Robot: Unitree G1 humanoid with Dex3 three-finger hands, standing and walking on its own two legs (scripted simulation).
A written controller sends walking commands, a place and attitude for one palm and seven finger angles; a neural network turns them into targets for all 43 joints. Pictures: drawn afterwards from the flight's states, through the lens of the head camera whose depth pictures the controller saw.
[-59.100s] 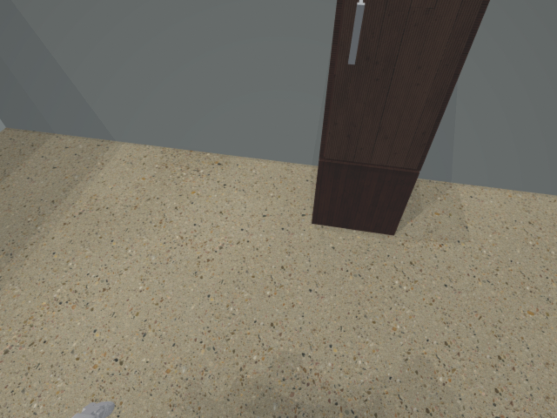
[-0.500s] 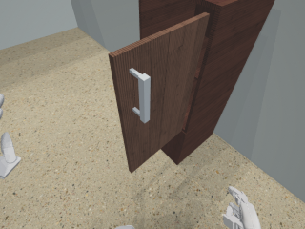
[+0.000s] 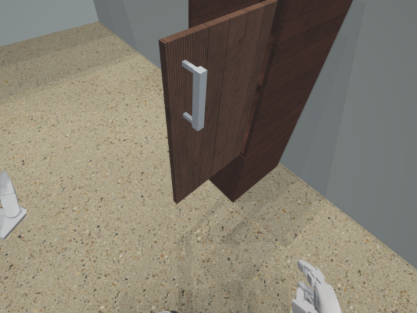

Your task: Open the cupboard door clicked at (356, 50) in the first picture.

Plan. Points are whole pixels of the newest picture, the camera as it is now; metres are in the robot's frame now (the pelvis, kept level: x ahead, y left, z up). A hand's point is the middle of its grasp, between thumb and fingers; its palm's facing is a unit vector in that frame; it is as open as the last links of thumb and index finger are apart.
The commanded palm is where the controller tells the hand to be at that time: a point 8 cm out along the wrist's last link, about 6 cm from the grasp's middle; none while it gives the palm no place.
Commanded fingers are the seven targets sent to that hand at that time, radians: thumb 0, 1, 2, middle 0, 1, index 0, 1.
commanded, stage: stop stepping back and stand still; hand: left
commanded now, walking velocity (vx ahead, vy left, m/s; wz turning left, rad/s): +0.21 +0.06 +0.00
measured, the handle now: (192, 97) +0.52 +0.08 +0.12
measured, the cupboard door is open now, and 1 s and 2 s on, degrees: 93 93 93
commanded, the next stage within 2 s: let the arm hang, fingers relaxed in 0.78 s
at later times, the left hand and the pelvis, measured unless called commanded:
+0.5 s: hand (19, 258) +0.16 +0.24 +0.16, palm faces +0.39 -0.81 -0.44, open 7.5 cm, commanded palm +0.09 +0.29 +0.18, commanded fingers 0.00 0.90 0.90 -0.20 -0.30 -0.20 -0.30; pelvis -0.06 -0.01 -0.01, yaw -2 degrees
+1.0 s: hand (57, 306) +0.13 +0.25 +0.00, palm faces +0.12 -0.88 -0.46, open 7.4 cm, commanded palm none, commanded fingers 0.00 0.90 0.90 -0.20 -0.30 -0.20 -0.30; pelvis -0.09 +0.01 -0.01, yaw +0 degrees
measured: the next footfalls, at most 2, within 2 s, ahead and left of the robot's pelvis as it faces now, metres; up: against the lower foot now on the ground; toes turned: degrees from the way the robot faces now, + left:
right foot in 0.08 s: -0.06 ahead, -0.12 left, +0.00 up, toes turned -2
left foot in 0.32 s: +0.02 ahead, +0.09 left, +0.00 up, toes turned +1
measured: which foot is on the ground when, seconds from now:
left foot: down 0.00-0.08, up 0.10-0.30, down 0.32-1.00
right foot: up 0.00-0.06, down 0.08-1.00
